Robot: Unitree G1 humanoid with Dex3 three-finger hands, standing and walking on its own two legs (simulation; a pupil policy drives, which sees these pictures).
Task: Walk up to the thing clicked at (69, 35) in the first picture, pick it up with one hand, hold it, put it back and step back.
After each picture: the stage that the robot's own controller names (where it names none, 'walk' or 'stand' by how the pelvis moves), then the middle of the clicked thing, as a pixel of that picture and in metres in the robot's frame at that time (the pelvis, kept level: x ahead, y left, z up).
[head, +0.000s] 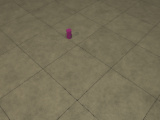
stand; (69, 33) +1.54 +0.13 -0.72
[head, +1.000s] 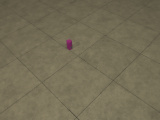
walk; (69, 44) +1.41 +0.23 -0.72
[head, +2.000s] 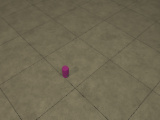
walk; (65, 71) +0.92 +0.18 -0.71
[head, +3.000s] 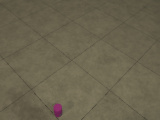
walk; (58, 110) +0.54 +0.15 -0.70
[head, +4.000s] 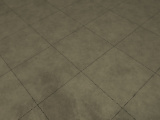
stand; out of the picture +0.36 +0.17 -0.70
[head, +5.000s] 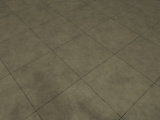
stand; out of the picture +0.33 +0.15 -0.72
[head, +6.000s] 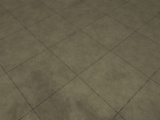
stand; out of the picture +0.34 +0.17 -0.72
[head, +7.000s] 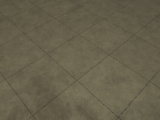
stand; out of the picture +0.32 +0.17 -0.73
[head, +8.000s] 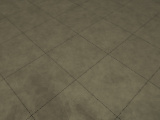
stand; out of the picture +0.32 +0.17 -0.73
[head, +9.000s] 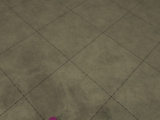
go down; out of the picture +0.34 +0.18 -0.69
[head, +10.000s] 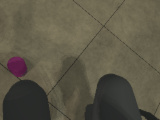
go down; (18, 67) +0.40 +0.22 -0.29
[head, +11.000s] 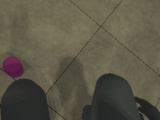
close in; (14, 68) +0.40 +0.23 -0.28
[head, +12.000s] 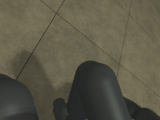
close; out of the picture +0.39 +0.26 -0.22
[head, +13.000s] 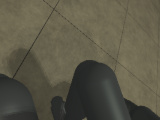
close; out of the picture +0.38 +0.26 -0.22
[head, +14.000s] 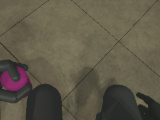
lift; (18, 83) +0.31 +0.22 -0.06
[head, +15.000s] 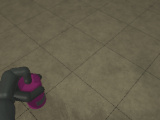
hold; (33, 92) +0.32 +0.17 +0.02
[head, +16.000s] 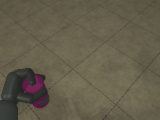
hold; (37, 92) +0.32 +0.17 +0.00
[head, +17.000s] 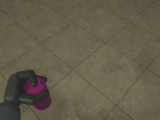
hold; (39, 94) +0.32 +0.16 -0.01
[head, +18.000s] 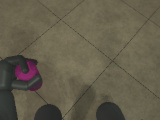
crouch; (30, 77) +0.37 +0.18 -0.08
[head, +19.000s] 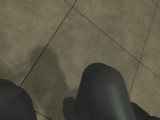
lower; out of the picture +0.38 +0.26 -0.22
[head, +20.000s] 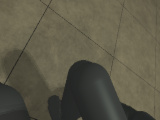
lower; out of the picture +0.39 +0.28 -0.23
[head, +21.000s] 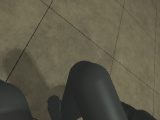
lower; out of the picture +0.39 +0.28 -0.23
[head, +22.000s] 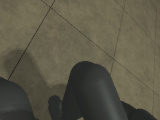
lower; out of the picture +0.38 +0.28 -0.23
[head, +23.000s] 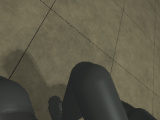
lower; out of the picture +0.38 +0.28 -0.23
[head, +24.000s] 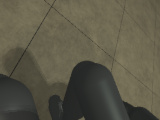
withdraw; out of the picture +0.37 +0.26 -0.23
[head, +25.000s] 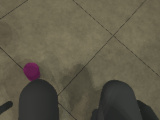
walk; (32, 72) +0.40 +0.22 -0.32
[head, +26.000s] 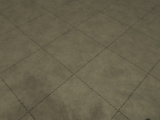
stand; out of the picture +0.31 +0.16 -0.66
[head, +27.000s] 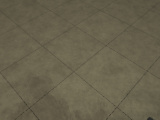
stand; out of the picture +0.34 +0.17 -0.67
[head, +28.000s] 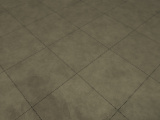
stand; out of the picture +0.34 +0.16 -0.69
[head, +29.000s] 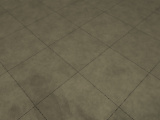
walk; out of the picture +0.36 +0.16 -0.72
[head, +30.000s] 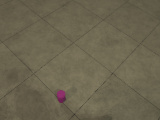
walk; (61, 96) +0.53 +0.13 -0.70
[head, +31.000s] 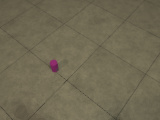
walk; (54, 66) +0.82 +0.24 -0.69
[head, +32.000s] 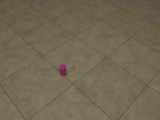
stand; (63, 70) +0.98 +0.18 -0.71
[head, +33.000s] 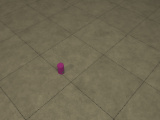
stand; (60, 68) +0.98 +0.19 -0.73
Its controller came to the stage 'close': yes
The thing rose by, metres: 0.70
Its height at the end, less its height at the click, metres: +0.00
